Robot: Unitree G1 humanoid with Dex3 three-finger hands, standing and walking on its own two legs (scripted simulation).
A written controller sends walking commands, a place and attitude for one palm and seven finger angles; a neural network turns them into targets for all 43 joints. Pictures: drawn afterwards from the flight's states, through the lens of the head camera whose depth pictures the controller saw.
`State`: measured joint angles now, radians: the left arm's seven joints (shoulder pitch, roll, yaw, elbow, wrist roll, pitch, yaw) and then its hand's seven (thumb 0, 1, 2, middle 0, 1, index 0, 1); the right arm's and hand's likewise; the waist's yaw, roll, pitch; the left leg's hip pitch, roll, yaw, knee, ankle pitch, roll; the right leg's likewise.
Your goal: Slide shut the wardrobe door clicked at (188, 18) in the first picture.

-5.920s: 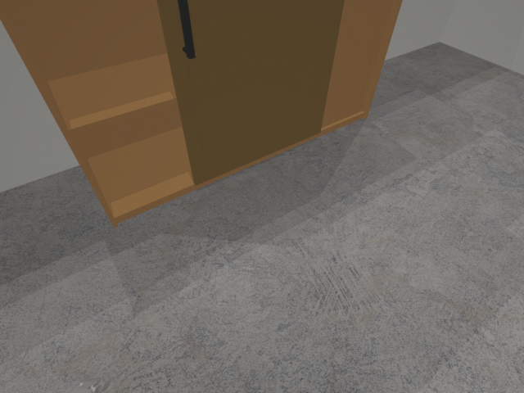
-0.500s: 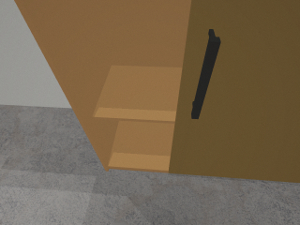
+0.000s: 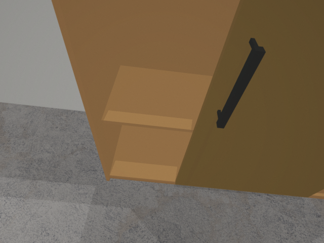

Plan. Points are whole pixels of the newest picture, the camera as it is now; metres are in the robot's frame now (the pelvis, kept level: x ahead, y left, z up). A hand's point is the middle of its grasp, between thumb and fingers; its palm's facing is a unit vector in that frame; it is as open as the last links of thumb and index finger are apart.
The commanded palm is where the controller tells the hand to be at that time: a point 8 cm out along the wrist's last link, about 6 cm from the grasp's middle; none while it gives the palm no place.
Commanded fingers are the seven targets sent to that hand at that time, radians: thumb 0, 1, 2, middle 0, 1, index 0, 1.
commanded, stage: come to a stop and stand still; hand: right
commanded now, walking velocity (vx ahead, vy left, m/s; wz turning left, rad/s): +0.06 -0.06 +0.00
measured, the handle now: (234, 89) +0.52 -0.18 +0.11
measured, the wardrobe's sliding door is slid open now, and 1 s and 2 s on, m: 0.42 0.42 0.42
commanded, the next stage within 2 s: look again from close up in 0.80 s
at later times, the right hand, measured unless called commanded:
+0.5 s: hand out of the picture -0.07 -0.22 -0.18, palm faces +0.03 +0.98 -0.17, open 7.4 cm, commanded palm none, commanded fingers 0.00 -0.90 -0.90 0.20 0.30 0.20 0.30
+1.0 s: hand out of the picture -0.03 -0.24 -0.18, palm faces +0.00 +0.98 -0.22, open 7.4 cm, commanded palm none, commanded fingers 0.00 -0.90 -0.90 0.20 0.30 0.20 0.30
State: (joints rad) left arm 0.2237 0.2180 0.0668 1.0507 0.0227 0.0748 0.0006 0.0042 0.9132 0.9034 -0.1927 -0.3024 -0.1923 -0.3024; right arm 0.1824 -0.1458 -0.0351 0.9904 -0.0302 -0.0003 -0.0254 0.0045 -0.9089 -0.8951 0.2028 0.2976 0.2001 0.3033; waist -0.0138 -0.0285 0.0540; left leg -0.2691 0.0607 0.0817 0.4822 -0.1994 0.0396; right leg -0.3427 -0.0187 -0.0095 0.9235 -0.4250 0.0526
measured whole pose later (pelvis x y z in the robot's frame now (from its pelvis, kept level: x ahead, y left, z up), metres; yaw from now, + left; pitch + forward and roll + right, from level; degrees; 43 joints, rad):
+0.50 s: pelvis -0.04 -0.05 +0.00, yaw +1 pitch -1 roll -1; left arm 0.26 0.16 0.01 1.12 0.01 0.00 0.03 0.01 0.93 0.90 -0.20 -0.30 -0.20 -0.30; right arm 0.32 -0.14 0.00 1.18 -0.02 0.00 -0.02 0.01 -0.91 -0.90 0.20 0.30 0.19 0.30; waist -0.02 0.00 0.02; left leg -0.21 0.04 0.02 0.45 -0.22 -0.02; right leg -0.15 0.00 -0.06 0.42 -0.25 -0.01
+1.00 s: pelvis -0.04 -0.06 -0.01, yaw +1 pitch -1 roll +0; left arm 0.33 0.15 -0.01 1.07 0.02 -0.02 0.02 0.01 0.91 0.90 -0.19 -0.30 -0.19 -0.30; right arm 0.29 -0.15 0.01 1.11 -0.02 -0.02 -0.03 0.01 -0.91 -0.90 0.20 0.30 0.20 0.30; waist 0.01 -0.03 0.00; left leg -0.25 0.05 0.02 0.55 -0.27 -0.03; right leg -0.20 0.01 -0.06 0.53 -0.31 -0.03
